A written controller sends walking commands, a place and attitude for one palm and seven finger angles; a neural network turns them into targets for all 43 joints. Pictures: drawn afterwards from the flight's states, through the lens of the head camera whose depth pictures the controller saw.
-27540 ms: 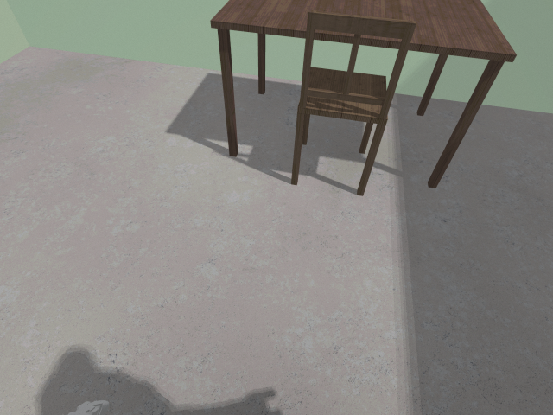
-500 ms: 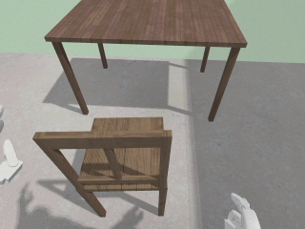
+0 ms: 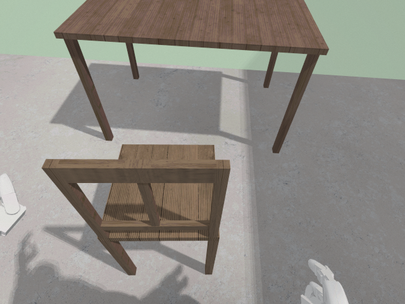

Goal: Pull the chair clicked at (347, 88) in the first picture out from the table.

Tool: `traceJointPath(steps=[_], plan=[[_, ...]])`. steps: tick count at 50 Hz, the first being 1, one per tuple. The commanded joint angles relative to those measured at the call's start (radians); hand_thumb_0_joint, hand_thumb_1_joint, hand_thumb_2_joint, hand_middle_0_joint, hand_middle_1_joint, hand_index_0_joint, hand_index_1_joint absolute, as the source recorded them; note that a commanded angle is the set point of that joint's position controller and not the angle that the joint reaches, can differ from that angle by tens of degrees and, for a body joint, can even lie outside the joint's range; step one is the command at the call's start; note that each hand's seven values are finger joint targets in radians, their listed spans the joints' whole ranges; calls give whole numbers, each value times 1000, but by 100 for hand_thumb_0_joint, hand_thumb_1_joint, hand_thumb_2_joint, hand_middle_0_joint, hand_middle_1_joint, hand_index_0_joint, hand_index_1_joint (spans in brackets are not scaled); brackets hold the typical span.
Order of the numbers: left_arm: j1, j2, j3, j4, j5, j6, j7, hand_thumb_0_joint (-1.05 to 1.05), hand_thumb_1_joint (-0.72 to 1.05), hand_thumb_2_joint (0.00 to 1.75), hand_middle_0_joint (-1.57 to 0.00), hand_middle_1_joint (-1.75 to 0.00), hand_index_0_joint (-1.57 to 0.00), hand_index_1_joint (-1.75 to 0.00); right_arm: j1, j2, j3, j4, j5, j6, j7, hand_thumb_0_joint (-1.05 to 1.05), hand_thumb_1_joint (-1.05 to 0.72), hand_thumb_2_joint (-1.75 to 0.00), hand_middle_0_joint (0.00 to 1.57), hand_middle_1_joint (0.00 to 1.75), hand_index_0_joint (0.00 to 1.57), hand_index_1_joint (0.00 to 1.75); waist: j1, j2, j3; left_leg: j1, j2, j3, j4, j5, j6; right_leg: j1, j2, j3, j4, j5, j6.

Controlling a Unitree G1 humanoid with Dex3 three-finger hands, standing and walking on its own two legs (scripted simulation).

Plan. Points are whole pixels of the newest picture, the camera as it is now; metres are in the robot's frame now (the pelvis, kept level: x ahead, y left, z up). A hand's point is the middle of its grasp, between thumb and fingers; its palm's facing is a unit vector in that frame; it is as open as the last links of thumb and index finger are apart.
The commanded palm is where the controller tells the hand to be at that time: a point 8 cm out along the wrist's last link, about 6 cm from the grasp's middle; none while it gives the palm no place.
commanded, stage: step back with the hand held close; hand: left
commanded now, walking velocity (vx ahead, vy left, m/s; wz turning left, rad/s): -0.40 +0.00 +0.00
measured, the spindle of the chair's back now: (150, 204) +0.36 +0.16 -0.09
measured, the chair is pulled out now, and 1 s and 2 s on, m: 0.64 0.64 0.64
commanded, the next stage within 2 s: stop stepping back and stand still in 1.04 s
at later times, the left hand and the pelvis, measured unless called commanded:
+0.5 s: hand (1, 215) +0.19 +0.28 +0.17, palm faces +0.47 -0.72 -0.51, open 7.4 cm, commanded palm +0.13 +0.30 +0.19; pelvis +0.00 +0.00 +0.00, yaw +1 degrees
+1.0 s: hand out of the picture +0.11 +0.26 +0.17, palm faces +0.46 -0.75 -0.47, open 7.4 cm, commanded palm +0.05 +0.29 +0.19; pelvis -0.08 -0.01 +0.00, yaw +2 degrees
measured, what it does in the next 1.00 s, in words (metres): steps on the spot: left foot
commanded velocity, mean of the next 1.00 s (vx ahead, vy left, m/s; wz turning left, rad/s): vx -0.40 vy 0.00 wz -0.02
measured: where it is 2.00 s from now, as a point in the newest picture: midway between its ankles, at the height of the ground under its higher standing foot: outside the picture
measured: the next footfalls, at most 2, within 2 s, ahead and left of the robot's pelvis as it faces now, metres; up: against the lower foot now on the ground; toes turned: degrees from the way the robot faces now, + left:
left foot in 0.88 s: -0.01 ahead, +0.11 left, +0.00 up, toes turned +1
right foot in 1.12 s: -0.10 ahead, -0.17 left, +0.00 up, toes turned -2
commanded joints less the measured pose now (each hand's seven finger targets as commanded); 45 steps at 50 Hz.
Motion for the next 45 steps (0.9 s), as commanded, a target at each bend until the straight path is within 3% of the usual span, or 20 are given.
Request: traceJointPath(steps=[1,4,8,12,14,17,20,22,24,25,27,29,32,35,36,38,40,42,43,45], plan=[[-1,210,180,-219,11,-78,25,0,90,90,-20,-30,-20,-30,-109,-118,-51,-166,-4,-55,-12,0,-90,-90,20,30,20,30,4,107,-144,-269,143,-128,-260,-162,65,340,-61,103,33,-93,2],[0,191,180,-219,9,-82,20,0,90,90,-20,-30,-20,-30,-102,-113,-54,-167,-2,-69,-16,0,-90,-90,20,30,20,30,4,154,-154,-347,172,-144,-269,-113,76,426,-42,80,148,64,8],[-30,192,171,-202,6,-82,16,0,90,90,-20,-30,-20,-30,-82,-112,-64,-148,-2,-78,-17,0,-90,-90,20,30,20,30,-4,55,-137,-313,114,-93,-169,-174,52,343,-94,156,82,68,-25],[-31,203,159,-198,3,-86,21,0,90,90,-20,-30,-20,-30,-71,-106,-63,-131,-15,-69,-3,0,-90,-90,20,30,20,30,-11,-101,-150,-109,20,-46,-3,-199,15,129,-203,256,-170,-156,-82],[-12,204,154,-200,-1,-83,27,0,90,90,-20,-30,-20,-30,-79,-102,-59,-123,-16,-53,-3,0,-90,-90,20,30,20,30,-13,-100,-161,-31,21,-49,13,-167,13,73,-227,234,-204,-222,-98],[5,214,172,-207,5,-96,29,0,90,90,-20,-30,-20,-30,-102,-106,-53,-129,-18,-42,-9,0,-90,-90,20,30,20,30,-14,0,-136,-59,79,-96,-156,-168,38,85,-137,144,-142,-255,-40],[-13,194,185,-233,23,-111,22,0,90,90,-20,-30,-20,-30,-117,-123,-55,-161,-8,-63,-21,0,-90,-90,20,30,20,30,-10,233,-108,-422,241,-213,-375,-317,107,392,5,44,199,-129,15],[-22,193,176,-246,16,-113,12,0,90,90,-20,-30,-20,-30,-102,-111,-60,-157,-9,-86,-23,0,-90,-90,20,30,20,30,-4,169,-135,-326,231,-184,-272,-21,91,357,-8,57,216,30,8],[-19,183,169,-228,9,-120,1,0,90,90,-20,-30,-20,-30,-117,-110,-60,-143,-11,-105,-20,0,-90,-90,20,30,20,30,4,185,-96,-319,250,-183,-276,-8,99,310,-15,67,236,-123,3],[-14,176,156,-234,2,-128,-2,0,90,90,-20,-30,-20,-30,-88,-110,-56,-128,-21,-113,-17,0,-90,-90,20,30,20,30,-4,167,-95,-202,231,-185,-225,209,89,238,-19,64,166,-41,-7],[-13,172,136,-255,-3,-143,-11,0,90,90,-20,-30,-20,-30,-87,-111,-54,-101,-34,-127,-5,0,-90,-90,20,30,20,30,-3,175,-182,5,231,-160,-148,499,77,197,-32,63,98,18,-14],[-8,167,127,-287,-13,-144,-18,0,90,90,-20,-30,-20,-30,-89,-106,-60,-99,-31,-131,2,0,-90,-90,20,30,20,30,0,158,-263,90,221,-129,-101,570,59,215,-38,71,97,44,-28],[29,209,185,-280,-26,-148,-20,0,90,90,-20,-30,-20,-30,-119,-101,-62,-116,-21,-120,4,0,-90,-90,20,30,20,30,10,110,-237,-47,182,-95,-62,248,48,247,-72,115,62,75,-47],[25,237,193,-221,-27,-135,-8,0,90,90,-20,-30,-20,-30,-86,-78,-73,-109,-16,-84,6,0,-90,-90,20,30,20,30,-12,-152,-213,-22,-27,5,254,-160,-36,72,-326,398,-241,24,-165],[29,241,197,-188,-25,-123,1,0,90,90,-20,-30,-20,-30,-110,-70,-75,-105,-19,-69,8,0,-90,-90,20,30,20,30,0,-174,-213,-17,-21,-27,408,-208,-34,45,-374,394,-278,-61,-202],[25,249,219,-144,-13,-107,4,0,90,90,-20,-30,-20,-30,-158,-54,-54,-121,-18,-53,3,0,-90,-90,20,30,20,30,-2,-165,-159,-54,8,-59,374,-227,-22,49,-332,304,-232,9,-193],[59,211,198,-132,-12,-110,1,0,90,90,-20,-30,-20,-30,-145,-53,-32,-128,-16,-38,-10,0,-90,-90,20,30,20,30,-9,-162,-126,6,20,-23,91,-189,-13,76,-230,192,-175,46,-121],[47,200,164,-185,-13,-125,-2,0,90,90,-20,-30,-20,-30,-111,-78,-32,-120,-16,-34,-17,0,-90,-90,20,30,20,30,-19,-56,-121,66,44,0,-257,-12,6,137,-143,128,-73,12,-41],[28,217,167,-229,-10,-139,1,0,90,90,-20,-30,-20,-30,-133,-114,-57,-123,-17,-44,-21,0,-90,-90,20,30,20,30,-9,99,-100,11,172,-134,-341,81,58,158,-69,92,44,-35,-3],[54,200,160,-215,-19,-143,-8,0,90,90,-20,-30,-20,-30,-111,-100,-61,-128,-12,-84,-7,0,-90,-90,20,30,20,30,-10,226,-169,-51,323,-191,-331,217,121,151,-16,61,299,-315,17]])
